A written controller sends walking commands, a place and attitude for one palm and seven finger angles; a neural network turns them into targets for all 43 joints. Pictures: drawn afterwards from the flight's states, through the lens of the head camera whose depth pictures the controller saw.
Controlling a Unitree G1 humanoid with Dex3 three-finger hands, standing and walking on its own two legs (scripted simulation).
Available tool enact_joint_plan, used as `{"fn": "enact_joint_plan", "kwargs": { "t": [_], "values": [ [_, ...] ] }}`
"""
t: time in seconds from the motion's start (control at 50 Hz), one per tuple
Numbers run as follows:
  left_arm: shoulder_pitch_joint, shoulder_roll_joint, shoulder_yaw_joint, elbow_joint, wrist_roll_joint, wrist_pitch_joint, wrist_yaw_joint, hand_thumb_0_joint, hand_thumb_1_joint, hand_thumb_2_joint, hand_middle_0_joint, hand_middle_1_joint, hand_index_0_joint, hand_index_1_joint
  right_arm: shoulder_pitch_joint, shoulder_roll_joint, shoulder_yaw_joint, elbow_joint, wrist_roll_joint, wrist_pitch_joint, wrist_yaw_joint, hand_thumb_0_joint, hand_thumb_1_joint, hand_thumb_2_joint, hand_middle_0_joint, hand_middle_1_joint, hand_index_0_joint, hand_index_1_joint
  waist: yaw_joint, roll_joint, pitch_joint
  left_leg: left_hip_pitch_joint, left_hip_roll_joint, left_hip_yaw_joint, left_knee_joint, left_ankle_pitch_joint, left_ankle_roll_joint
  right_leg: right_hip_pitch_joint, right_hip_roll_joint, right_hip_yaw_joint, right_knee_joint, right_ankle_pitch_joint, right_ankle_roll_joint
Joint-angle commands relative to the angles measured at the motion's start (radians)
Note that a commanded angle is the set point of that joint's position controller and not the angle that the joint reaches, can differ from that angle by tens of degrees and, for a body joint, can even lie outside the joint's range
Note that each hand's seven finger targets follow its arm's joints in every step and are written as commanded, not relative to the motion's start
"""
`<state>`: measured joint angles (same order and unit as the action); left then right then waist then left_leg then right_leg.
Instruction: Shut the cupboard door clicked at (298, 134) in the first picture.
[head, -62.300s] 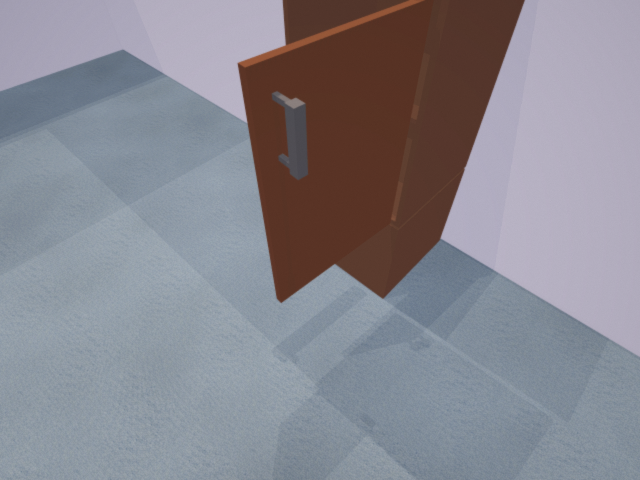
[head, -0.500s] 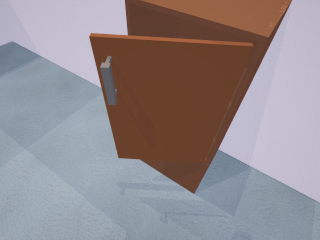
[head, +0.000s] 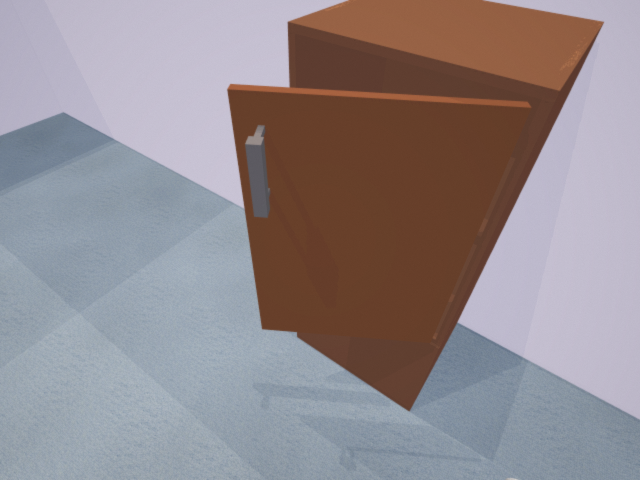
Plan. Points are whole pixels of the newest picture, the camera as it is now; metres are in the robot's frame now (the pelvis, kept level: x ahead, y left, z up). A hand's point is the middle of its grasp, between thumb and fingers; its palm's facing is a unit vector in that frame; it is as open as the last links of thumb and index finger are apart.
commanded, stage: look again from close up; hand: left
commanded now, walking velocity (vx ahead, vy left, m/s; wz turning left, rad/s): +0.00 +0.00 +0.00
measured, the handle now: (261, 171) +0.51 +0.13 +0.14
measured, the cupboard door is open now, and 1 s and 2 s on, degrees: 31 31 31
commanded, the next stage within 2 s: shuffle to correct the standing spot in 0.14 s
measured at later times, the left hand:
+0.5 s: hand out of the picture -0.04 +0.18 -0.17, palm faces -0.01 -0.98 -0.20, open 7.3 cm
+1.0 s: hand out of the picture +0.04 +0.13 -0.17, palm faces +0.05 -0.98 -0.18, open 7.3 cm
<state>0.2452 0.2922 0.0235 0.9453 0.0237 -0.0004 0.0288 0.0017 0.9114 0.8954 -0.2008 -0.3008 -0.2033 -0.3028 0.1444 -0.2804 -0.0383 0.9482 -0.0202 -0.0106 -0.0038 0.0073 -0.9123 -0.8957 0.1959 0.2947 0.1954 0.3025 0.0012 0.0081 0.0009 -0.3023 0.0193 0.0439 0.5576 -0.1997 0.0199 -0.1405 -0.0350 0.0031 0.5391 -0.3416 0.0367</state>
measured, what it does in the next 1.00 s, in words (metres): shifts its weight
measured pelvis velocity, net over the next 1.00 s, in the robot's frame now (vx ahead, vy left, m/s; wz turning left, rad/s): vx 0.04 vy -0.04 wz -0.02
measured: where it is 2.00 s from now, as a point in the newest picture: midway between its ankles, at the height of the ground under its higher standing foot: outside the picture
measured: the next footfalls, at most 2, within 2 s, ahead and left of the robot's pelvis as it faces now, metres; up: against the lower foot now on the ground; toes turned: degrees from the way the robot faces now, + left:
none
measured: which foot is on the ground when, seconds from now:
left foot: down 0.00-1.00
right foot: down 0.00-1.00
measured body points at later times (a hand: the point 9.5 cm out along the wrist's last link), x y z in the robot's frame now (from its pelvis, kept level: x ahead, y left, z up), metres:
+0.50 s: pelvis -0.01 +0.00 +0.01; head -0.02 +0.00 +0.46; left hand -0.04 +0.24 -0.15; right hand +0.00 -0.25 -0.14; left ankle +0.07 +0.11 -0.73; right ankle -0.03 -0.15 -0.73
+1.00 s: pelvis +0.04 -0.04 +0.00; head +0.04 -0.04 +0.45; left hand +0.03 +0.18 -0.16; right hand +0.01 -0.25 -0.16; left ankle +0.06 +0.09 -0.71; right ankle +0.01 -0.14 -0.73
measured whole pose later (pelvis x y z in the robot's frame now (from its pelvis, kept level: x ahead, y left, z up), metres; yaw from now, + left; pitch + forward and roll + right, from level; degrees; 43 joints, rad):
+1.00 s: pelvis +0.04 -0.04 +0.00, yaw -1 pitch +0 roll -1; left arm 0.37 0.13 0.05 1.02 0.03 -0.02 0.03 0.00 0.91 0.90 -0.20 -0.30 -0.20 -0.30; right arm 0.34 -0.12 -0.05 1.11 -0.02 0.02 -0.03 0.00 -0.91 -0.90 0.20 0.29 0.20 0.30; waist -0.01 0.01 0.00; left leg -0.41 0.08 0.05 0.82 -0.41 0.00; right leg -0.20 0.00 -0.12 0.55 -0.34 -0.03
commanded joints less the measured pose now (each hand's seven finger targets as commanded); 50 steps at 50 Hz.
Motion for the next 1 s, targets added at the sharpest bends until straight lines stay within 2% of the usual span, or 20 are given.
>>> {"fn": "enact_joint_plan", "kwargs": {
  "t": [0.0,0.22,0.28,0.36,0.4,0.5,0.6,0.64,0.68,0.7,0.74,0.76,0.78,0.82,0.86,0.88,0.9,0.92,0.94,0.98],
  "values": [
    [-0.006,0.171,0.028,-0.063,0.003,-0.018,-0.005,0.000,0.900,0.900,-0.200,-0.300,-0.200,-0.300,-0.025,-0.189,-0.034,-0.066,-0.001,-0.018,-0.002,0.000,-0.900,-0.900,0.200,0.300,0.200,0.300,-0.003,0.022,0.034,0.040,0.089,-0.148,-0.207,-0.121,0.026,-0.115,-0.046,0.054,-0.143,0.028,-0.071],
    [-0.001,0.198,0.015,-0.016,0.001,-0.015,-0.015,0.000,0.900,0.900,-0.200,-0.300,-0.200,-0.300,-0.022,-0.219,-0.023,-0.021,0.006,-0.018,0.004,0.000,-0.900,-0.900,0.200,0.300,0.200,0.300,0.000,0.015,0.016,0.058,0.093,-0.166,-0.273,-0.163,0.013,-0.089,-0.062,0.043,-0.187,0.022,-0.062],
    [0.094,0.075,-0.014,0.042,-0.002,0.003,-0.007,0.000,0.900,0.900,-0.200,-0.300,-0.200,-0.300,0.036,-0.102,0.006,0.027,0.003,0.002,0.006,0.000,-0.900,-0.900,0.200,0.300,0.200,0.300,0.002,0.031,0.011,0.066,0.103,-0.166,-0.304,-0.253,-0.005,-0.081,-0.045,0.016,-0.183,-0.017,-0.037],
    [0.160,0.051,-0.011,0.070,0.004,0.018,-0.010,0.000,0.900,0.900,-0.200,-0.300,-0.200,-0.300,0.062,-0.114,-0.006,0.055,0.000,0.022,-0.002,0.000,-0.900,-0.900,0.200,0.300,0.200,0.300,0.003,0.058,0.081,0.010,0.125,-0.180,-0.336,-0.403,0.003,-0.116,-0.015,-0.012,-0.144,-0.097,-0.040],
    [0.192,0.039,-0.008,0.077,0.006,0.019,-0.014,0.000,0.900,0.900,-0.200,-0.300,-0.200,-0.300,0.077,-0.110,-0.014,0.061,0.000,0.023,-0.008,0.000,-0.900,-0.900,0.200,0.300,0.200,0.300,0.007,0.050,0.099,-0.007,0.133,-0.173,-0.318,-0.400,0.012,-0.120,-0.010,-0.013,-0.138,-0.081,-0.047],
    [0.250,0.005,0.004,0.081,0.002,0.017,-0.016,0.000,0.900,0.900,-0.200,-0.300,-0.200,-0.300,0.123,-0.052,-0.024,0.076,0.003,0.017,-0.021,0.000,-0.900,-0.900,0.200,0.300,0.200,0.300,0.003,-0.005,0.094,-0.017,0.099,-0.110,-0.197,-0.323,0.009,-0.145,-0.027,0.055,-0.186,-0.132,-0.077],
    [0.276,-0.008,0.022,0.091,-0.002,0.010,-0.007,0.000,0.900,0.900,-0.200,-0.300,-0.200,-0.300,0.158,0.055,-0.016,0.081,0.005,0.008,-0.026,0.000,-0.900,-0.900,0.200,0.300,0.200,0.300,-0.004,-0.164,0.130,-0.083,0.015,0.035,0.080,-0.192,-0.009,-0.179,-0.118,0.201,-0.283,-0.228,-0.145],
    [0.255,-0.028,0.022,0.093,-0.001,0.005,-0.005,0.000,0.900,0.900,-0.200,-0.300,-0.200,-0.300,0.184,0.081,-0.013,0.092,0.005,0.000,-0.026,0.000,-0.900,-0.900,0.200,0.300,0.200,0.300,-0.025,-0.129,0.135,-0.026,0.022,0.045,0.088,-0.156,-0.008,-0.231,-0.125,0.188,-0.256,-0.187,-0.158],
    [0.247,-0.054,0.020,0.092,-0.002,0.004,-0.008,0.000,0.900,0.900,-0.200,-0.300,-0.200,-0.300,0.250,0.078,-0.017,0.118,0.005,-0.009,-0.028,0.000,-0.900,-0.900,0.200,0.300,0.200,0.300,-0.042,-0.037,0.122,0.052,0.052,0.001,-0.011,-0.164,0.002,-0.255,-0.060,0.106,-0.153,-0.139,-0.132],
    [0.247,-0.072,0.019,0.091,0.000,0.006,-0.010,0.000,0.900,0.900,-0.200,-0.300,-0.200,-0.300,0.268,0.056,-0.024,0.127,0.002,-0.011,-0.030,0.000,-0.900,-0.900,0.200,0.300,0.200,0.300,-0.043,0.037,0.151,0.058,0.094,-0.063,-0.076,-0.229,0.015,-0.295,-0.026,0.074,-0.098,-0.154,-0.116],
    [0.253,-0.106,0.019,0.079,0.007,0.009,-0.015,0.000,0.900,0.900,-0.200,-0.300,-0.200,-0.300,0.313,-0.003,-0.043,0.134,-0.007,-0.009,-0.035,0.000,-0.900,-0.900,0.200,0.300,0.200,0.300,-0.050,0.201,0.172,0.017,0.220,-0.264,-0.268,-0.461,0.068,-0.324,0.049,-0.043,0.072,-0.175,-0.077],
    [0.243,-0.122,0.018,0.072,0.009,0.011,-0.018,0.000,0.900,0.900,-0.200,-0.300,-0.200,-0.300,0.320,-0.032,-0.051,0.134,-0.010,-0.011,-0.039,0.000,-0.900,-0.900,0.200,0.300,0.200,0.300,-0.048,0.252,0.171,0.003,0.287,-0.375,-0.351,-0.535,0.111,-0.335,0.059,-0.086,0.183,-0.133,-0.065],
    [0.220,-0.125,0.019,0.062,0.013,0.012,-0.023,0.000,0.900,0.900,-0.200,-0.300,-0.200,-0.300,0.315,-0.039,-0.056,0.133,-0.010,-0.017,-0.040,0.000,-0.900,-0.900,0.200,0.300,0.200,0.300,-0.042,0.238,0.177,-0.004,0.329,-0.422,-0.381,-0.496,0.152,-0.350,0.031,-0.074,0.262,-0.129,-0.068],
    [0.212,-0.141,0.026,0.055,0.007,0.006,-0.030,0.000,0.900,0.900,-0.200,-0.300,-0.200,-0.300,0.262,-0.029,-0.053,0.118,-0.013,-0.022,-0.042,0.000,-0.900,-0.900,0.200,0.300,0.200,0.300,-0.017,0.173,0.121,-0.047,0.332,-0.355,-0.354,-0.363,0.158,-0.270,-0.017,-0.048,0.226,-0.127,-0.069],
    [0.328,-0.155,0.030,0.095,0.002,0.000,-0.035,0.000,0.900,0.900,-0.200,-0.300,-0.200,-0.300,0.187,-0.008,-0.046,0.103,-0.012,-0.014,-0.041,0.000,-0.900,-0.900,0.200,0.300,0.200,0.300,0.052,0.084,0.055,-0.180,0.230,-0.170,-0.207,-0.347,0.079,0.014,0.017,-0.093,-0.042,-0.012,-0.064],
    [0.388,-0.112,0.040,0.119,0.006,-0.004,-0.028,0.000,0.900,0.900,-0.200,-0.300,-0.200,-0.300,0.169,0.046,-0.042,0.091,-0.005,-0.009,-0.039,0.000,-0.900,-0.900,0.200,0.300,0.200,0.300,0.084,-0.098,0.056,-0.288,0.114,-0.055,-0.003,-0.325,0.026,0.107,-0.051,0.024,-0.204,-0.063,-0.090],
    [0.400,-0.040,0.052,0.123,0.009,-0.005,-0.010,0.000,0.900,0.900,-0.200,-0.300,-0.200,-0.300,0.143,0.115,-0.026,0.059,0.004,-0.008,-0.033,0.000,-0.900,-0.900,0.200,0.300,0.200,0.300,0.083,-0.326,0.092,-0.413,0.005,0.102,0.226,-0.317,-0.023,0.117,-0.249,0.291,-0.360,-0.203,-0.163],
    [0.357,-0.049,0.043,0.104,0.000,-0.014,0.001,0.000,0.900,0.900,-0.200,-0.300,-0.200,-0.300,0.086,0.094,-0.025,0.038,-0.001,-0.005,-0.029,0.000,-0.900,-0.900,0.200,0.300,0.200,0.300,0.076,-0.217,0.120,-0.354,0.040,0.024,0.342,-0.291,-0.012,-0.001,-0.304,0.340,-0.376,-0.103,-0.212],
    [0.290,-0.069,0.036,0.096,0.003,-0.023,0.005,0.000,0.900,0.900,-0.200,-0.300,-0.200,-0.300,0.091,0.114,-0.022,0.048,0.000,-0.001,-0.028,0.000,-0.900,-0.900,0.200,0.300,0.200,0.300,0.032,-0.160,0.152,-0.337,0.050,0.001,0.382,-0.248,-0.017,-0.037,-0.282,0.288,-0.346,0.095,-0.213],
    [0.204,-0.100,0.018,0.090,0.004,-0.037,0.013,0.000,0.900,0.900,-0.200,-0.300,-0.200,-0.300,0.148,0.150,-0.010,0.086,0.004,0.001,-0.022,0.000,-0.900,-0.900,0.200,0.300,0.200,0.300,-0.006,-0.093,0.107,-0.234,0.061,0.013,0.309,-0.223,-0.034,-0.009,-0.242,0.124,-0.240,0.507,-0.210]
  ]
}}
